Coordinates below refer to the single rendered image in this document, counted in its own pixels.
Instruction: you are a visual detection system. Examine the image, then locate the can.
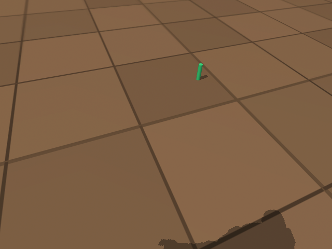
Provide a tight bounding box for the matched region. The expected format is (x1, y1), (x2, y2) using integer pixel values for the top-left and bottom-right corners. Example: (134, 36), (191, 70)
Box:
(196, 63), (203, 80)

